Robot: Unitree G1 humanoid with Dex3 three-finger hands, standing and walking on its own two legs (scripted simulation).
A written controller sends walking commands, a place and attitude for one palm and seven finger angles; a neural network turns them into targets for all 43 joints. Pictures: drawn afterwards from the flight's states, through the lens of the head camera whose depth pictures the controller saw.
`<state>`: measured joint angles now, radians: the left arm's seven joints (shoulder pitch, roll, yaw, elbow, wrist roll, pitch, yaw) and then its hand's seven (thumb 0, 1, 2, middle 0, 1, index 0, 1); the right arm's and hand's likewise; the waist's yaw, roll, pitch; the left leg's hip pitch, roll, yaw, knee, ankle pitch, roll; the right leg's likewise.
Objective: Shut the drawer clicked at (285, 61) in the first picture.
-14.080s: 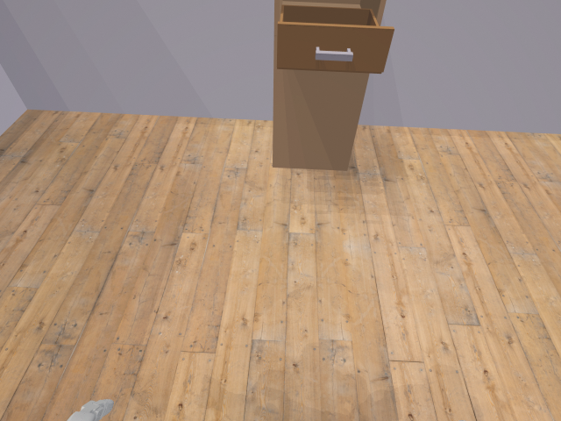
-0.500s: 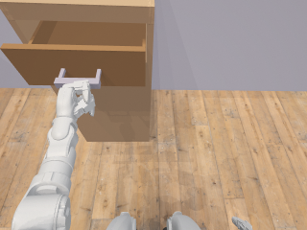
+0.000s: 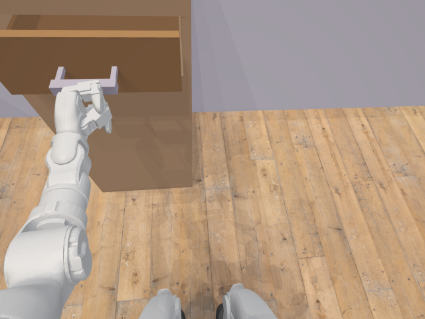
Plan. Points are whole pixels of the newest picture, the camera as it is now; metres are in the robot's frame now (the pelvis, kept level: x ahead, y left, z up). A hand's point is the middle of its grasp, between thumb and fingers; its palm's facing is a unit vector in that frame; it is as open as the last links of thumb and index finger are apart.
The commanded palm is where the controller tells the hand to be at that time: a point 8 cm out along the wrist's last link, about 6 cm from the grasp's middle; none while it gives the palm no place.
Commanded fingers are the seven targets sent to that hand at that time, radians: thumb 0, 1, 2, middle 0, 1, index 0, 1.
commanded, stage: push the drawer shut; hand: left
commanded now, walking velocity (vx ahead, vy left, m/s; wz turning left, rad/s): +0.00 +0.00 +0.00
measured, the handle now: (86, 79) +0.56 +0.21 +0.07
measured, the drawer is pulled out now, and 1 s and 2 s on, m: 0.06 0.00 0.00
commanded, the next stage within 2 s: pull the fist back off the drawer in 0.70 s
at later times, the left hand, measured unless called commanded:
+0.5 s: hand (108, 88) +0.55 +0.17 +0.07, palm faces +0.06 -1.00 -0.02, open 3.0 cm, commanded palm +0.53 +0.22 +0.07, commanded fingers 0.00 0.90 0.90 -1.40 -1.60 -1.40 -1.60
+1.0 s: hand (103, 87) +0.55 +0.18 +0.06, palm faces +0.07 -1.00 -0.03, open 2.8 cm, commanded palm +0.54 +0.20 +0.07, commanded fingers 0.00 0.90 0.90 -1.40 -1.60 -1.40 -1.60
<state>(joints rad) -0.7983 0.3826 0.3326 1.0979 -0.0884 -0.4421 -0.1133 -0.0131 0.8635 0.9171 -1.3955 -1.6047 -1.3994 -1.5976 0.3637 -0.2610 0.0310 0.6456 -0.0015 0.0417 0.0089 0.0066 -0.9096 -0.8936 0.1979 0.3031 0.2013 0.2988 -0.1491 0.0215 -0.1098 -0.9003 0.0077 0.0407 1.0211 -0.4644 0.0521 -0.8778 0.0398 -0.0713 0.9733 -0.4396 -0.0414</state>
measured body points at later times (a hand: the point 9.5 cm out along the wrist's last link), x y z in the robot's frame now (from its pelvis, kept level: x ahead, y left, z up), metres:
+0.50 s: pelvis +0.01 +0.01 -0.01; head +0.15 +0.03 +0.42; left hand +0.54 +0.23 +0.07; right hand -0.02 -0.25 -0.11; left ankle +0.01 +0.09 -0.67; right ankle +0.01 -0.10 -0.67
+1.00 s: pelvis -0.02 +0.02 -0.02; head +0.14 +0.05 +0.40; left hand +0.54 +0.24 +0.07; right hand -0.06 -0.25 -0.11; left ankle +0.01 +0.09 -0.67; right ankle +0.01 -0.10 -0.67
